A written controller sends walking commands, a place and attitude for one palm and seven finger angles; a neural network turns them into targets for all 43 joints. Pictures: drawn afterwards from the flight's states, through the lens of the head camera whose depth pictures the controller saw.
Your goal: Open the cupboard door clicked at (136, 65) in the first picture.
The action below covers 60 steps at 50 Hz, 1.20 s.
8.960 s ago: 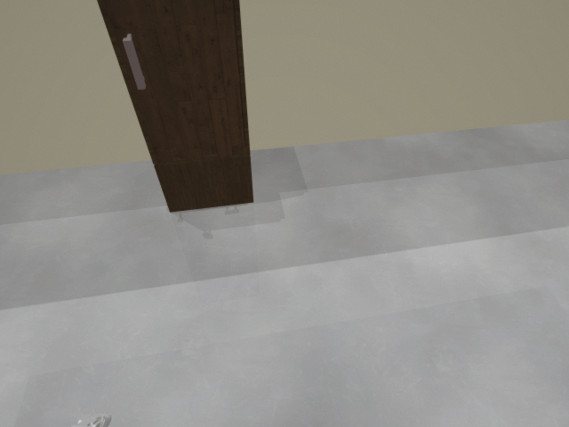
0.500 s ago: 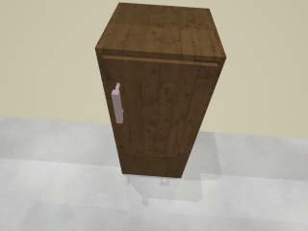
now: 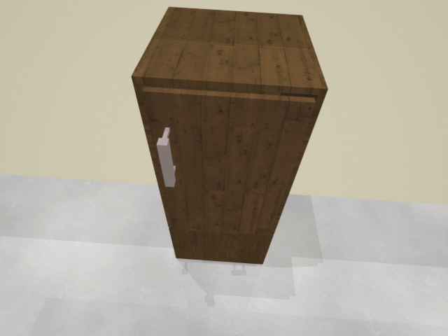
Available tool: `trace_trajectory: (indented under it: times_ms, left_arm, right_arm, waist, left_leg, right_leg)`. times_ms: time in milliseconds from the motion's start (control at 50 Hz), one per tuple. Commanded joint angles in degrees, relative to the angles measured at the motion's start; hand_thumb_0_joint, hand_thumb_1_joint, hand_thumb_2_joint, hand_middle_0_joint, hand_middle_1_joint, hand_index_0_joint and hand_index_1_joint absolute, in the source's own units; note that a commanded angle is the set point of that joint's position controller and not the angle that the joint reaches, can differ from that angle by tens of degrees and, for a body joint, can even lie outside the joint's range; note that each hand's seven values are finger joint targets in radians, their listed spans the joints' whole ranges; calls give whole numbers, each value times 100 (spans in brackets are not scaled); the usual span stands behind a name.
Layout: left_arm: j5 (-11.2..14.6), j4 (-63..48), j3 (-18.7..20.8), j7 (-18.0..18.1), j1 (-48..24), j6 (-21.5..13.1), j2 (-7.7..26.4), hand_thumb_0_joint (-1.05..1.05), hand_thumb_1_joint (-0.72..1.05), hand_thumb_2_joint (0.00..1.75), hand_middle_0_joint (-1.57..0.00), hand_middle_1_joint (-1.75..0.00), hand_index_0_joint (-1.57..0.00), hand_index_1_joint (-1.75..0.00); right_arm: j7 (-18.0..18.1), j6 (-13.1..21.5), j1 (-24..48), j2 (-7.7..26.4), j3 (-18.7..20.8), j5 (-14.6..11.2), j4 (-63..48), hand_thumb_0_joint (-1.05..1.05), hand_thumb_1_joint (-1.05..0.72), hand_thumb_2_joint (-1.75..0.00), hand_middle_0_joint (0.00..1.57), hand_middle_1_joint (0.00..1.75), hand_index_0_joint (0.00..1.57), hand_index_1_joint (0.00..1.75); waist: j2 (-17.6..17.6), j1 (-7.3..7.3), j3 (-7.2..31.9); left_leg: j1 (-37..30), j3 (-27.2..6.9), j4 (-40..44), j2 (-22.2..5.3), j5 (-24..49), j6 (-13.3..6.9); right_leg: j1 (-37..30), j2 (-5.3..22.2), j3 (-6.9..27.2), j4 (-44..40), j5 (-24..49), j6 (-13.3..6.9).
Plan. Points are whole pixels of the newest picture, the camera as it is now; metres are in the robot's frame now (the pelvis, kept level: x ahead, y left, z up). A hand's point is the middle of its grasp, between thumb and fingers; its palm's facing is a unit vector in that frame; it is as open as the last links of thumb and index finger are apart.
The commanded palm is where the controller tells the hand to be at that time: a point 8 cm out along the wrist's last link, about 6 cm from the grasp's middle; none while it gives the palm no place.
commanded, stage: look again from close up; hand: left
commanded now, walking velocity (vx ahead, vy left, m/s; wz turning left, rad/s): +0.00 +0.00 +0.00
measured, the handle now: (168, 158) +0.51 +0.17 -0.02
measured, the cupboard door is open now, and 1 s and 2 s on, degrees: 0 0 0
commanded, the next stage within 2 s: raise the hand with hooked fingers in 0.58 s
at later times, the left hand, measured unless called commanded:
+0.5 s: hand out of the picture -0.01 +0.15 -0.18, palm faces +0.03 -0.99 -0.17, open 7.4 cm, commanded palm none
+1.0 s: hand (150, 296) +0.19 +0.14 -0.01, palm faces -0.01 -1.00 -0.01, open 8.0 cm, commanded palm +0.12 +0.22 -0.06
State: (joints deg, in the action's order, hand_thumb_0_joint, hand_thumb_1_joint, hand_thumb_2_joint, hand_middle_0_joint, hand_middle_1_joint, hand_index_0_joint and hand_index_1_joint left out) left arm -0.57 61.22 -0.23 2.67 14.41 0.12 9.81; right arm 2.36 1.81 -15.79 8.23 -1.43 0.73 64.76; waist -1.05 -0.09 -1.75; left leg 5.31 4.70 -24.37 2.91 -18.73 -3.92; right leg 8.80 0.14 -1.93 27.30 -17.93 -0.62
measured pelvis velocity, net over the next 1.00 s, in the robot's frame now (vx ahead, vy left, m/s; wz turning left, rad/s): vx -0.05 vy -0.03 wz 0.02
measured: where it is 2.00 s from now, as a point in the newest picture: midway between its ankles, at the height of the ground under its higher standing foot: outside the picture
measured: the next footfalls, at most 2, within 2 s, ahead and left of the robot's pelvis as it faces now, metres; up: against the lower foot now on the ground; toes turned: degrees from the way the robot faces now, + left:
none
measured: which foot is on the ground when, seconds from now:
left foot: down 0.00-1.00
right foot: down 0.00-1.00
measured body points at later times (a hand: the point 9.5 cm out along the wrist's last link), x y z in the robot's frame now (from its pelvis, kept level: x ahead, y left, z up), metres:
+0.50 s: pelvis +0.00 -0.01 +0.00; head +0.01 +0.00 +0.45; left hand -0.01 +0.21 -0.16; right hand -0.01 -0.23 -0.16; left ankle -0.06 +0.07 -0.74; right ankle -0.04 -0.11 -0.74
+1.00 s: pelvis -0.05 -0.03 -0.05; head -0.02 -0.03 +0.40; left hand +0.18 +0.19 -0.01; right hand +0.14 -0.30 -0.11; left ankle -0.06 +0.07 -0.74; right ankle -0.04 -0.11 -0.74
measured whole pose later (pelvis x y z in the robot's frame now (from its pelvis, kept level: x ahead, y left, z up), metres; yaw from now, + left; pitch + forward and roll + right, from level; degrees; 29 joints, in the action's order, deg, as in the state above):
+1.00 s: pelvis -0.05 -0.03 -0.05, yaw +1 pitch +12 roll +1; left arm 13.0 13.9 8.2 -15.5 13.3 -28.5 10.5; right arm -0.1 14.9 -11.0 16.1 3.2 -0.3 35.7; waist -1.5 1.6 8.8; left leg 38.3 3.5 -53.2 0.9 -25.2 -1.4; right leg 40.8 -0.3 -4.0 54.6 -25.6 -3.8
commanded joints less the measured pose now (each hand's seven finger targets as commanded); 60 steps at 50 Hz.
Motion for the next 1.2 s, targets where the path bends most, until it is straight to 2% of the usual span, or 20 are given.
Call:
trace_trajectory:
  times_ms: [0, 640, 660, 680, 700, 720, 740, 760, 780, 800, 820, 860, 900, 920, 940, 980, 1040, 1100, 1120, 1180]
  left_arm:
    - [-3, -184, 80, 1, 437, -102, 478, 0, 90, 90, -20, -30, -20, -30]
    - [-8, 26, 43, 0, 696, -131, 321, 0, 90, 90, -20, -30, -20, -30]
    - [-80, 252, 60, 215, 1055, -293, 490, 0, 90, 90, -20, -30, -20, -30]
    - [1147, -8790, 573, 163, -3029, -1364, 1726, 0, 88, 89, -20, -32, -20, -32]
    - [644, -7327, 534, 430, -909, -1019, 1280, 0, 85, 88, -20, -33, -20, -33]
    - [787, -6270, -60, 622, 607, -217, 173, 0, 83, 87, -21, -34, -21, -34]
    - [933, -6102, -593, 436, 644, -136, -651, 0, 81, 86, -21, -36, -21, -36]
    - [1012, -6313, -312, 326, 233, -368, -252, 0, 78, 85, -21, -37, -21, -37]
    - [970, -6424, -12, 190, 24, -665, 135, 0, 76, 84, -21, -39, -21, -39]
    - [946, -6066, 87, 20, 176, -983, 65, 0, 74, 83, -21, -40, -21, -40]
    - [956, -5623, 196, -209, 493, -1330, -7, 0, 71, 82, -21, -42, -21, -42]
    - [1161, -4741, 465, -817, 1450, -2119, -200, 0, 67, 80, -22, -45, -22, -45]
    - [1425, -4670, 1000, -1610, 1645, -2959, 223, 0, 62, 78, -22, -48, -22, -48]
    - [1483, -4455, 1394, -2057, 1645, -3281, 641, 0, 60, 77, -22, -50, -22, -50]
    - [1548, -4712, 1701, -2344, 1474, -3483, 988, 0, 57, 76, -22, -51, -22, -51]
    - [1723, -4961, 1932, -2557, 1235, -3313, 1213, 0, 53, 74, -23, -54, -23, -54]
    - [1978, -6106, 2028, -2393, 111, -2985, 1439, 0, 46, 71, -23, -58, -23, -58]
    - [1897, -6984, 1991, -2103, -567, -3246, 1442, 0, 39, 68, -24, -63, -24, -63]
    - [1878, -7381, 1870, -2124, -1079, -3404, 1520, 0, 36, 67, -24, -64, -24, -64]
    - [1879, -6987, 1552, -2418, -1050, -3488, 1425, 0, 29, 64, -24, -69, -24, -69]
  right_arm:
    - [50, 51, -376, 636, 123, -15, -123, 0, -90, -90, 20, 30, 20, 30]
    - [70, 60, -554, 481, 107, -29, 26, 0, -90, -90, 20, 30, 20, 30]
    - [0, 71, 49, 685, 148, -89, -417, 0, -90, -90, 20, 30, 20, 30]
    - [178, 938, -371, 1734, 338, -324, -2455, 0, -90, -90, 20, 30, 20, 30]
    - [302, 1487, 153, 1133, 170, -224, -2060, 0, -90, -90, 20, 30, 20, 30]
    - [263, 1628, 87, 896, 336, -359, -2083, 0, -90, -90, 20, 30, 20, 30]
    - [220, 1634, -60, 942, 318, -351, -1950, 0, -90, -90, 20, 30, 20, 30]
    - [172, 1704, 109, 1251, 439, -318, -2281, 0, -90, -90, 20, 30, 20, 30]
    - [142, 1728, 72, 1464, 512, -216, -2447, 0, -90, -90, 20, 30, 20, 30]
    - [122, 1724, 86, 1495, 527, -111, -2637, 0, -90, -90, 20, 30, 20, 30]
    - [54, 1732, 97, 1483, 561, -97, -2804, 0, -90, -90, 20, 30, 20, 30]
    - [-41, 1681, 426, 1408, 620, -58, -3124, 0, -90, -90, 20, 30, 20, 30]
    - [-177, 1639, 674, 1413, 680, -97, -3503, 0, -90, -90, 20, 30, 20, 30]
    - [-263, 1593, 687, 1449, 708, -134, -3669, 0, -90, -90, 20, 30, 20, 30]
    - [-305, 1539, 787, 1441, 712, -157, -3905, 0, -90, -90, 20, 30, 20, 30]
    - [-258, 1341, 1052, 1356, 661, -257, -4350, 0, -90, -90, 20, 30, 20, 30]
    - [-148, 1123, 1030, 1354, 613, -300, -4811, 0, -90, -90, 20, 30, 20, 30]
    - [-44, 1111, 592, 1225, 567, -254, -4617, 0, -90, -90, 20, 30, 20, 30]
    - [-2, 1143, 521, 1257, 527, -214, -4544, 0, -90, -90, 20, 30, 20, 30]
    - [80, 1302, 418, 1313, 432, -220, -4213, 0, -90, -90, 20, 30, 20, 30]
  waist:
    - [99, -9, -34]
    - [129, -10, -248]
    - [200, -180, -390]
    - [1511, 605, 2497]
    - [2258, 120, 2641]
    - [1537, 281, 1621]
    - [677, 305, 723]
    - [202, 339, 384]
    - [-306, 457, 606]
    - [-815, 508, 576]
    - [-773, 382, 726]
    - [-1607, -9, 836]
    - [-1332, -254, 1150]
    - [-510, -359, 1306]
    - [-130, -421, 1621]
    - [-412, -501, 1838]
    - [11, -297, 1857]
    - [468, 45, 2083]
    - [451, 239, 2171]
    - [740, 444, 2022]
  left_leg:
    - [228, -738, 345, -932, 2300, 57]
    - [329, -735, 473, -940, 1815, 57]
    - [710, -554, -751, -958, 3255, 271]
    - [-837, -795, -142, -461, 4454, 392]
    - [-1472, -787, 113, -817, 5109, 454]
    - [-617, -861, 204, -873, 5021, 663]
    - [-146, -870, 0, -838, 4443, 591]
    - [352, -977, -309, -762, 3517, 473]
    - [707, -960, -723, -608, 2755, 433]
    - [1207, -938, -1123, -484, 2252, 410]
    - [1552, -831, -1486, -358, 2118, 393]
    - [2690, -665, -1987, -264, 1263, 417]
    - [3577, -486, -2446, -94, 661, 464]
    - [3718, -433, -2712, -41, 668, 515]
    - [3903, -355, -2863, -10, 622, 496]
    - [4493, -170, -3098, 74, -67, 403]
    - [4640, -266, -3327, 3, -432, 297]
    - [4310, -411, -3548, -200, -207, 218]
    - [4276, -497, -3665, -261, -102, 183]
    - [4242, -588, -3779, -311, -24, 174]
  right_leg:
    - [-143, 599, 528, -222, 1892, -256]
    - [-25, 580, 573, -418, 1637, -272]
    - [273, 862, 699, -300, 4165, -31]
    - [-222, 279, 285, 279, 3420, -116]
    - [422, 30, 57, 682, 1174, -200]
    - [1088, 3, -212, 1016, 79, -90]
    - [1446, 16, -249, 908, 142, -21]
    - [1605, 43, -289, 672, 245, -7]
    - [1692, -12, -329, 518, 581, -39]
    - [1931, 0, -393, 622, 886, -47]
    - [2059, 26, -357, 902, 1114, -66]
    - [2446, -17, -329, 1540, 859, -49]
    - [2472, 57, -38, 1987, 684, -98]
    - [2379, 142, 249, 2223, 873, -177]
    - [2270, 180, 363, 2370, 827, -196]
    - [2076, 300, 1007, 2114, -87, -40]
    - [2306, 275, 1337, 1900, -1133, -21]
    - [2598, 160, 1204, 2017, -828, 1]
    - [2749, 92, 1126, 2182, -619, 4]
    - [3024, 32, 954, 2241, -381, -6]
